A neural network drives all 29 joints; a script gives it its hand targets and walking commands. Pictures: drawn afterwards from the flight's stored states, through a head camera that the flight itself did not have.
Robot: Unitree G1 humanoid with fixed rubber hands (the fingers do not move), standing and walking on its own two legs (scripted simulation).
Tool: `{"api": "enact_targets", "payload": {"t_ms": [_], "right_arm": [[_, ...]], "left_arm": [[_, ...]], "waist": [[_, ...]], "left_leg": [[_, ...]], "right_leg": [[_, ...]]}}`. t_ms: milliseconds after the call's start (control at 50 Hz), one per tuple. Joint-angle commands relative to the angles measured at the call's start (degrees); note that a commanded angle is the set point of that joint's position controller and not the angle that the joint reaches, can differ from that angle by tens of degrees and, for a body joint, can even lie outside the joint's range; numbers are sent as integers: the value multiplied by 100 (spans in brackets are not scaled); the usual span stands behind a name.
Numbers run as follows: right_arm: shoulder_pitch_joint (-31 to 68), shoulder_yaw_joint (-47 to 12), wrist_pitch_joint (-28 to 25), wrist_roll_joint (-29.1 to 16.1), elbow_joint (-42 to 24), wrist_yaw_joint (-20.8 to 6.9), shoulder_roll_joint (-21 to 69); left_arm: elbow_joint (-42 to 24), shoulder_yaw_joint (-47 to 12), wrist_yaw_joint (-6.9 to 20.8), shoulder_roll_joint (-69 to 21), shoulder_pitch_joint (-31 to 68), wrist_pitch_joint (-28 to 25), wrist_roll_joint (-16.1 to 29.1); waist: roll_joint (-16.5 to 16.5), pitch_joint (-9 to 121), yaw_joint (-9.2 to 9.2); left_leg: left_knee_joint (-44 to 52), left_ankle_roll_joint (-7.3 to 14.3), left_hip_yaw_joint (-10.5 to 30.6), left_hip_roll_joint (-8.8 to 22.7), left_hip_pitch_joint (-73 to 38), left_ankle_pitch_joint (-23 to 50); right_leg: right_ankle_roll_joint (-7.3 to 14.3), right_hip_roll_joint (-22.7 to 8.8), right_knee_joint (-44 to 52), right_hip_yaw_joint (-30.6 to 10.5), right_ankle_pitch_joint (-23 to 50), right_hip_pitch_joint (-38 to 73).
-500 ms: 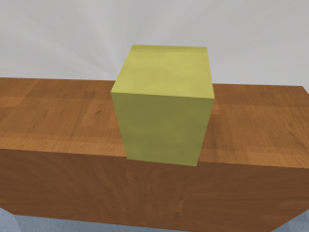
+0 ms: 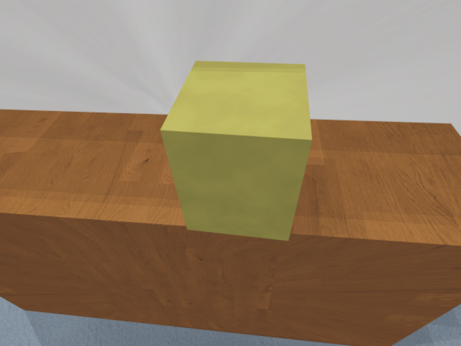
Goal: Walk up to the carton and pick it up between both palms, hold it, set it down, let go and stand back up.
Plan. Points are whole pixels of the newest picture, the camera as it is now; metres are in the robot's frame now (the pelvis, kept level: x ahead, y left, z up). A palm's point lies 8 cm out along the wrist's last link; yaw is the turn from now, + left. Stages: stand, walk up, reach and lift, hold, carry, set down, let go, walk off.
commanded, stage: stand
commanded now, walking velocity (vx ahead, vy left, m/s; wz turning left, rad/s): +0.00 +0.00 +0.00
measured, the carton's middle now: (242, 151) +0.43 +0.00 +0.12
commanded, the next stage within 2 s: none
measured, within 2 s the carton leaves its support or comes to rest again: neither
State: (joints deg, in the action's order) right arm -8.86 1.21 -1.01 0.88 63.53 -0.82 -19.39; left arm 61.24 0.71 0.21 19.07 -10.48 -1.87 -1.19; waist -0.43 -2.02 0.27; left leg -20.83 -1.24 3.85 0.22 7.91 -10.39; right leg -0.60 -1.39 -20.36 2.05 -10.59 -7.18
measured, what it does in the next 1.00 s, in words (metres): stands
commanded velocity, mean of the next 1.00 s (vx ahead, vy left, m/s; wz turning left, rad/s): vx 0.00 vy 0.00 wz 0.00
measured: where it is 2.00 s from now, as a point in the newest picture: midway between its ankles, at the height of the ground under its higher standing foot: outside the picture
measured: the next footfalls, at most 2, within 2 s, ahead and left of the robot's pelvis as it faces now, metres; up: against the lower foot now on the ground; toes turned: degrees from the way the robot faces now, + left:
none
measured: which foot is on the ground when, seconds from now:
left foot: down 0.00-1.00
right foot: down 0.00-1.00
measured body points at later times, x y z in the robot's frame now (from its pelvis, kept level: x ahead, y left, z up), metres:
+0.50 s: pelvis +0.00 +0.00 +0.00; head +0.00 +0.00 +0.45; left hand +0.06 +0.30 -0.13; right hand +0.08 -0.30 -0.13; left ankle +0.01 +0.13 -0.75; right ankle +0.01 -0.13 -0.75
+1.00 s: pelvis +0.01 +0.00 +0.00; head +0.02 +0.01 +0.45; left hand +0.06 +0.30 -0.14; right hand +0.08 -0.29 -0.13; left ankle +0.01 +0.13 -0.75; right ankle +0.01 -0.13 -0.75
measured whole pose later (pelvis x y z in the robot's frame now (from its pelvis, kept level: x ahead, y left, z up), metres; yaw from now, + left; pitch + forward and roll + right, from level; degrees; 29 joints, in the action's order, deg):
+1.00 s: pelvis +0.01 +0.00 +0.00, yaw +1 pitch -2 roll +0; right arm -7.3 0.8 -0.6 0.6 64.9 -0.3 -18.9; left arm 64.4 0.1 0.1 19.5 -8.6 -1.1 -0.7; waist 0.2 -2.9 0.4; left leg -19.6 -1.0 4.2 -0.4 7.1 -10.2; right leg -1.0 -2.0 -19.6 2.4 -10.9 -6.4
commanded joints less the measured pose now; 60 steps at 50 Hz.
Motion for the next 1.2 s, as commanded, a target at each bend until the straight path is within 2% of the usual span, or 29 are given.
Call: {"api": "enact_targets", "payload": {"t_ms": [0, 20, 40, 80, 120, 140, 220, 240, 280, 320, 360, 400, 480, 520, 560, 580, 600, 680, 760, 800, 820, 900, 920, 960, 1000, 1020, 1040, 1060, 1180], "right_arm": [[206, 227, -111, -18, -382, 90, -1312], [327, 244, -95, -8, -410, 59, -1399], [198, 257, -65, 2, -350, 91, -1361], [128, 230, -45, -24, -271, 99, -1353], [340, 204, -128, -5, -320, 102, -1177], [407, 158, -119, -5, -384, 88, -1116], [321, 192, -96, -35, -404, 105, -1293], [249, 190, -67, 2, -405, 105, -1203], [457, 212, -120, 33, -412, 78, -1439], [339, 227, -66, 1, -396, 84, -1259], [351, 207, -94, -8, -319, 91, -1199], [232, 197, -48, 7, -207, 71, -1390], [303, 141, -85, -29, -347, 84, -1105], [386, 195, -48, -39, -328, 141, -1367], [385, 197, -80, -17, -329, 110, -1347], [484, 143, -83, -22, -278, 133, -1193], [401, 191, -65, -14, -296, 141, -1223], [125, 204, -74, 26, -112, 142, -1377], [436, 149, -58, -28, -360, 101, -1140], [424, 139, -60, -30, -286, 145, -1211], [286, 232, -47, -54, -190, 109, -1419], [258, 201, -71, -36, -209, 153, -1181], [384, 206, -90, -9, -243, 141, -1348], [330, 192, -107, -42, -273, 140, -1199], [393, 203, -129, 24, -182, 132, -1319], [253, 205, -90, -58, -190, 139, -1320], [237, 158, -58, -33, -193, 116, -1194], [248, 194, -49, -29, -271, 102, -1385], [410, 193, -36, -69, -268, 119, -1193]], "left_arm": [[-397, 275, -63, 1359, 149, -124, -41], [-308, 285, -54, 1321, 187, -94, -21], [-353, 260, -40, 1308, 294, -141, 17], [-269, 218, -60, 1296, 194, -123, 100], [-275, 216, -63, 1292, 280, -77, 59], [-250, 251, -41, 1396, 439, -124, 8], [-203, 246, -53, 1386, 249, -79, 35], [-278, 207, -78, 1284, 525, -76, -46], [-197, 269, -107, 1497, 462, -54, -27], [-329, 264, -96, 1309, 407, -68, 36], [-104, 196, -107, 1366, 347, -90, 58], [-123, 262, -93, 1488, 206, -95, 70], [-81, 198, -66, 1422, 458, -94, 11], [-83, 143, -71, 1151, 239, -87, 45], [-66, 241, -86, 1355, 376, -63, 14], [-130, 250, -83, 1395, 495, -52, 30], [-159, 239, -80, 1332, 547, -52, 4], [-124, 196, -40, 1195, 341, -52, 62], [-89, 186, -68, 1478, 359, -54, 111], [-201, 138, -60, 1237, 420, -51, 35], [35, 109, -78, 1198, 207, -58, -6], [-94, 227, -87, 1429, 412, -44, 17], [-56, 187, -65, 1224, 331, -44, 69], [-55, 212, -111, 1334, 574, -47, 13], [6, 89, -41, 1148, 422, -61, 16], [-6, 166, -62, 1277, 384, -78, 36], [-20, 181, -76, 1427, 279, -75, 73], [-25, 166, -75, 1333, 316, -49, 99], [-26, 162, -93, 1402, 356, -52, -19]], "waist": [[270, 97, 38], [268, 389, -7], [-178, 226, 57], [264, 164, 8], [-165, 122, -22], [-63, 122, 113], [28, 188, 3], [297, 50, -15], [-161, -164, -36], [69, 313, 84], [-103, 73, -121], [26, 174, 43], [196, 345, 4], [-214, 351, 162], [-65, 136, 6], [-69, -14, 133], [105, 289, -71], [-146, 225, 97], [-69, 40, 24], [366, 280, 105], [-34, 205, -30], [116, 100, -15], [-201, 428, 6], [164, 395, -47], [232, 110, 91], [-119, 222, -18], [153, 317, 56], [-305, 463, 18], [178, 283, -9]], "left_leg": [[402, 275, 510, 540, 210, 422], [279, 280, 421, 527, 19, 633], [303, 265, 391, 482, 198, 654], [412, 289, 503, 581, 129, 332], [409, 239, 467, 494, 305, 257], [486, 281, 553, 560, 364, 371], [281, 203, 351, 521, 78, 772], [291, 139, 381, 484, 340, 568], [386, 188, 401, 502, 279, 303], [299, 216, 415, 562, 146, 483], [376, 272, 469, 536, 233, 328], [533, 281, 586, 572, 105, 169], [347, 228, 459, 551, 48, 935], [286, 270, 520, 600, 149, 1108], [527, 218, 492, 575, 206, 490], [479, 251, 521, 559, 198, 319], [528, 224, 403, 568, 7, 538], [427, 269, 552, 556, 236, 408], [562, 215, 517, 536, 134, 430], [364, 206, 521, 583, 133, 831], [357, 210, 490, 520, -22, 772], [431, 192, 445, 513, 111, 672], [412, 291, 536, 586, -20, 801], [502, 201, 518, 555, 88, 925], [369, 227, 424, 549, 6, 862], [451, 237, 531, 593, -39, 1061], [370, 276, 506, 611, -98, 1128], [271, 204, 405, 573, -59, 1382], [517, 258, 464, 599, -185, 896]], "right_leg": [[259, -604, 404, -581, 102, 92], [253, -615, 453, -590, 221, 56], [249, -597, 484, -612, 93, 67], [283, -637, 551, -573, -95, -19], [335, -668, 452, -626, 94, 57], [320, -646, 423, -576, 15, 62], [262, -668, 491, -668, 471, -24], [283, -645, 445, -528, 427, 101], [265, -629, 481, -639, 57, -211], [256, -621, 555, -538, 63, 109], [310, -700, 630, -644, 39, -135], [250, -603, 528, -598, -106, 128], [223, -684, 348, -484, 592, 257], [227, -697, 419, -548, 647, 350], [249, -583, 424, -392, 291, 113], [239, -579, 550, -558, 117, 42], [230, -628, 547, -530, 128, 84], [305, -606, 441, -533, 120, 258], [208, -601, 451, -546, 38, -43], [213, -612, 478, -522, 181, 220], [226, -596, 459, -521, 312, 38], [221, -647, 402, -511, 449, 119], [296, -752, 432, -595, 478, 428], [256, -669, 352, -546, 514, 361], [206, -676, 445, -570, 492, 62], [279, -688, 366, -528, 488, 141], [243, -676, 333, -522, 597, 241], [265, -675, 276, -564, 894, 402], [248, -660, 351, -503, 761, 203]]}}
